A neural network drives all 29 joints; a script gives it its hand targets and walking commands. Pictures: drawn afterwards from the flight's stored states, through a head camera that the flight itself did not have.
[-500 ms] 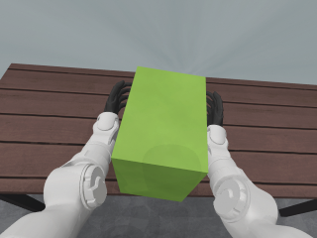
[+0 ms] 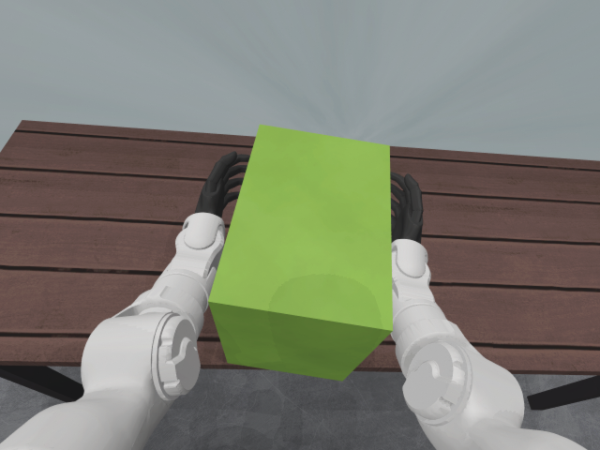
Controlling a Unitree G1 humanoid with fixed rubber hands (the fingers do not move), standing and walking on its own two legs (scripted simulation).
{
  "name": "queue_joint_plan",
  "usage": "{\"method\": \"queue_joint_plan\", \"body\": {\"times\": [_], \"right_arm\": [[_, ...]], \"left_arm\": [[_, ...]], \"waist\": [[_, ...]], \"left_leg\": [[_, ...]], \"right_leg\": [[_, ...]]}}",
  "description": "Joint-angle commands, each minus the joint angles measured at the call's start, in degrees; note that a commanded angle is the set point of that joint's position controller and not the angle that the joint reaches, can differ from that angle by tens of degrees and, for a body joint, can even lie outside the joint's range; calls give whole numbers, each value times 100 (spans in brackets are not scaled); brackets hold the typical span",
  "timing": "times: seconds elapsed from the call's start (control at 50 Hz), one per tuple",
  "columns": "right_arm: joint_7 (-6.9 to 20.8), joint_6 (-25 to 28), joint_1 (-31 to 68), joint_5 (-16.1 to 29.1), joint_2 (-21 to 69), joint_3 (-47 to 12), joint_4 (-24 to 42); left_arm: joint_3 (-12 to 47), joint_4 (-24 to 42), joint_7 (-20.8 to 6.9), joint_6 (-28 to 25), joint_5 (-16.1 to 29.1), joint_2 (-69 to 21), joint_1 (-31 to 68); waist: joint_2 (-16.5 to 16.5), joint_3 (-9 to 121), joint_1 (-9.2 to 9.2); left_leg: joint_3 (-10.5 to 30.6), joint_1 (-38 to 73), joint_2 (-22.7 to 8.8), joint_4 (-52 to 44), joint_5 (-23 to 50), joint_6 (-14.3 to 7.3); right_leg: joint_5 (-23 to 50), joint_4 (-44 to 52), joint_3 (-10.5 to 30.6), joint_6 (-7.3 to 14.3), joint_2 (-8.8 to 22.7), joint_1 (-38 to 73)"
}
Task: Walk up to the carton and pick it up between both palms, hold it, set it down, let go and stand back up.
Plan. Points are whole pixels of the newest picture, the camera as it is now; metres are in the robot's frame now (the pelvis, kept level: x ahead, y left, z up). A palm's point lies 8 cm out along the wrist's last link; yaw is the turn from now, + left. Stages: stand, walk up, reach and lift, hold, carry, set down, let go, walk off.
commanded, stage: reach and lift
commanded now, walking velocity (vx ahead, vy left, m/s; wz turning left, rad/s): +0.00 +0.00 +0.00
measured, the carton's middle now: (303, 260) +0.37 +0.00 +0.00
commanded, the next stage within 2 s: none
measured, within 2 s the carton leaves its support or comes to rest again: leaves its support in 0.10 s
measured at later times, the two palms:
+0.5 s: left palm (213, 221) +0.39 +0.13 +0.06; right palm (414, 251) +0.37 -0.14 +0.06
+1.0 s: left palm (201, 225) +0.37 +0.14 +0.09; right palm (421, 235) +0.36 -0.13 +0.10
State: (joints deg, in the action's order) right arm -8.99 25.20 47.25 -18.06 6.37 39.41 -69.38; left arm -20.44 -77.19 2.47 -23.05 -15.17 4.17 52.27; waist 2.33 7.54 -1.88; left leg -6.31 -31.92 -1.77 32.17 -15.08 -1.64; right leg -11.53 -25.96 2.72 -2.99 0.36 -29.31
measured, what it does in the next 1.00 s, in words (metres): stands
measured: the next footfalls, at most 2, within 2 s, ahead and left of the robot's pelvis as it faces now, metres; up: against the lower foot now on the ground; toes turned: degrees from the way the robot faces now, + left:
none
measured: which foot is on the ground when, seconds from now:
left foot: down 0.00-1.00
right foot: down 0.00-1.00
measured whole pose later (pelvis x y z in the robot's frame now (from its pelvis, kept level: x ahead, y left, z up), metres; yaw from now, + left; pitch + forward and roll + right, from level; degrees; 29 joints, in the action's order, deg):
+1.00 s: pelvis -0.03 +0.00 +0.00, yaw +0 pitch +12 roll -2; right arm -11.6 15.0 45.3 -8.4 2.7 19.5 -68.0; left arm -5.6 -71.3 9.4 -12.6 -2.1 4.1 46.2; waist 1.5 14.9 -1.9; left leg -6.3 -31.8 -2.0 32.2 -12.6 -1.7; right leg -9.0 -26.0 2.7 -2.9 0.2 -29.2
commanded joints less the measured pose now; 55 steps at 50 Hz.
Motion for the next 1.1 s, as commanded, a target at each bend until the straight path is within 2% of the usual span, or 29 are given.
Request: {"method": "queue_joint_plan", "body": {"times": [0.0,0.24,0.42,0.52,0.6,0.72,0.84,0.92,1.0,1.08], "right_arm": [[688,657,2841,-1141,3304,-1913,-233],[761,848,2974,-1260,2961,-1837,-491],[835,535,3238,-1123,2766,-2002,-114],[851,303,3308,-905,2826,-2283,148],[841,133,3333,-536,3042,-2693,235],[772,-245,3344,260,3331,-3328,282],[732,-751,3598,998,3478,-3850,612],[741,-1120,3896,1452,3526,-4175,927],[795,-1474,4342,1790,3456,-4345,1242],[901,-1761,4995,2089,3465,-4542,1724]], "left_arm": [[1171,378,-458,-510,-232,-3294,3397],[1168,350,-411,-707,-253,-3189,3562],[1370,619,-323,-438,-62,-3250,3762],[1625,848,-284,-283,161,-3370,3820],[1967,1157,-237,-257,425,-3602,3892],[2516,1784,-112,-155,827,-4060,4051],[2779,2456,-12,157,1067,-4383,4422],[2880,2793,30,448,1212,-4530,4756],[2881,2880,67,838,1313,-4669,5072],[2883,2931,171,1243,1456,-4863,5280]], "waist": [[-948,3807,-328],[-826,3631,-161],[-780,3707,-117],[-803,3866,-122],[-925,4087,-141],[-1189,4169,-188],[-1264,3916,-105],[-1200,3814,-24],[-1083,3690,62],[-954,3742,225]], "left_leg": [[322,2927,-209,148,4958,908],[201,2678,-162,-307,3650,745],[185,2544,-173,-480,2855,664],[214,2555,-165,-452,2801,655],[298,2623,-144,-338,3132,690],[463,2867,-110,-220,3694,777],[566,3080,-59,-227,3846,831],[619,3108,-13,-290,3579,815],[666,2994,4,-454,2891,754],[745,2880,-42,-631,2227,684]], "right_leg": [[2821,285,-1010,394,-368,1172],[1957,460,-1015,407,-369,944],[1405,483,-1001,410,-387,774],[1420,436,-961,405,-402,843],[1697,360,-904,410,-432,973],[1926,384,-809,439,-493,1174],[1774,463,-716,406,-494,1413],[1461,506,-655,370,-487,1498],[925,555,-612,367,-491,1483],[490,518,-610,365,-526,1380]]}}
